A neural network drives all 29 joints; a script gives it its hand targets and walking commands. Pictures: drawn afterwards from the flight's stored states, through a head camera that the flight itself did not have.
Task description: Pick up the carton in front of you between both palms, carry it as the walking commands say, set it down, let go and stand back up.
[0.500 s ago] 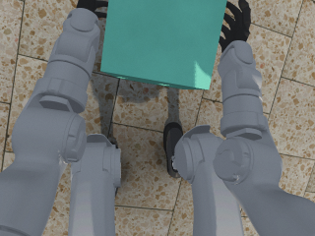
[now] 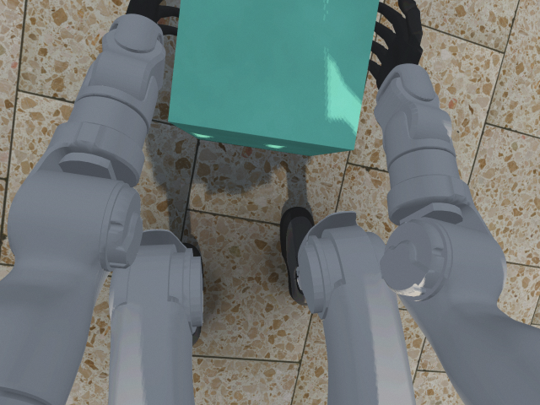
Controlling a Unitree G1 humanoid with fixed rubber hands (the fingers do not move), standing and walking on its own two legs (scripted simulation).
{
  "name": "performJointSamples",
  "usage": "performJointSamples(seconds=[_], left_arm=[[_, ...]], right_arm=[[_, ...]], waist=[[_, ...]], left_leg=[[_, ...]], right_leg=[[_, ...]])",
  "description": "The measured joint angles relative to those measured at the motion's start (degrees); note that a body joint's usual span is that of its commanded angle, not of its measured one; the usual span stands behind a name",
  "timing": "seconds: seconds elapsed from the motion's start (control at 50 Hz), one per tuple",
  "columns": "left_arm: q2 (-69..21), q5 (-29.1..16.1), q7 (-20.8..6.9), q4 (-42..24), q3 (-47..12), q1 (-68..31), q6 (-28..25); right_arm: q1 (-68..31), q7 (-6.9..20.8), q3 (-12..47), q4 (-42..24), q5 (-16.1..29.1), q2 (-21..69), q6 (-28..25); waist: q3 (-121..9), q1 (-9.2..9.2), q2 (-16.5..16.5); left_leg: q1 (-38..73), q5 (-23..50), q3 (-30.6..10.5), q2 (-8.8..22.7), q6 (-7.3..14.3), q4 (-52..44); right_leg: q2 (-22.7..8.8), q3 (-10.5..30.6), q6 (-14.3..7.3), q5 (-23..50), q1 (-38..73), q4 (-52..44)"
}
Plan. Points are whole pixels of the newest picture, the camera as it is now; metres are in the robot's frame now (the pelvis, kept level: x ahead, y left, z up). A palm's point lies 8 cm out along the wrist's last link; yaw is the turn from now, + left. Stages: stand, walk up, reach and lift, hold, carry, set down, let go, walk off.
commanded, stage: set down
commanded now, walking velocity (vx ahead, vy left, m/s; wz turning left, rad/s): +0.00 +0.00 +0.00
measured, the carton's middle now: (267, 74) +0.51 -0.05 -0.24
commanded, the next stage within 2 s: let go in 1.88 s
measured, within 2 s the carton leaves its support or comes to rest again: rests again in 0.36 s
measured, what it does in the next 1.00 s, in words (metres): stands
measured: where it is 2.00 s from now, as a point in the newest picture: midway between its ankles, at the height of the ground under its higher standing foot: (244, 291)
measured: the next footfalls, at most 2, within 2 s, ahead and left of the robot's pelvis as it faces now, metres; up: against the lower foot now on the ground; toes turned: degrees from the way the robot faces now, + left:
none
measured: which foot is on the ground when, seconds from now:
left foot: down 0.00-1.00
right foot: down 0.00-1.00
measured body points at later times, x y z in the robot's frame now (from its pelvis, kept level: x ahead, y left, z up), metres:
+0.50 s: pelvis +0.00 +0.00 -0.01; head +0.36 +0.05 +0.26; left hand +0.56 +0.10 -0.19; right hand +0.51 -0.21 -0.16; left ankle +0.09 +0.10 -0.35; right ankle +0.15 -0.14 -0.35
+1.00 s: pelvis +0.00 -0.01 +0.00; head +0.36 +0.02 +0.27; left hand +0.58 +0.14 -0.15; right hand +0.49 -0.23 -0.15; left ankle +0.09 +0.10 -0.35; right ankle +0.15 -0.14 -0.35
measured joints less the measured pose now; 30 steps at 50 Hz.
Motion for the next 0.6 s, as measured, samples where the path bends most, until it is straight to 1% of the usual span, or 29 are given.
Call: performJointSamples(seconds=[0.12,0.34,0.46,0.52,0.6], left_arm=[[-0.7,0.3,-1.5,0.5,0.1,-1.1,-0.6],[-1.8,3.2,-4.3,0.7,2.8,-2.5,-1.0],[-2.4,4.4,-5.4,0.1,3.7,-2.8,-1.7],[-2.2,4.7,-5.6,-0.1,3.6,-2.9,-2.2],[-0.7,3.6,-5.2,0.5,2.3,-2.6,-3.8]], right_arm=[[-0.6,0.1,0.3,2.1,1.1,-2.2,-1.4],[-1.3,1.1,-1.3,4.5,0.5,-4.1,-2.8],[-1.5,1.4,-1.5,5.5,0.7,-5.3,-3.5],[-1.7,1.7,-1.5,6.2,1.0,-5.5,-3.9],[-2.2,1.3,-0.5,8.4,2.0,-5.2,-5.5]], waist=[[2.1,0.89,-1.0],[4.0,1.99,-1.8],[5.2,2.61,-2.3],[5.8,2.66,-2.7],[6.9,2.06,-2.9]], left_leg=[[1.1,-0.5,0.0,0.2,-0.1,1.1],[1.9,-1.0,-0.3,0.5,-0.2,2.0],[2.5,-1.3,-0.5,0.7,-0.3,2.2],[2.8,-1.5,-0.7,0.8,-0.5,2.4],[3.3,-1.7,-1.2,0.7,-0.9,2.8]], right_leg=[[0.3,-0.1,-0.1,-0.2,0.8,1.1],[0.6,-0.4,-0.3,-0.4,1.5,1.8],[0.8,-0.6,-0.4,-0.5,1.9,2.0],[0.9,-0.8,-0.4,-0.5,2.1,2.1],[0.9,-1.2,-0.5,-0.5,2.6,2.3]])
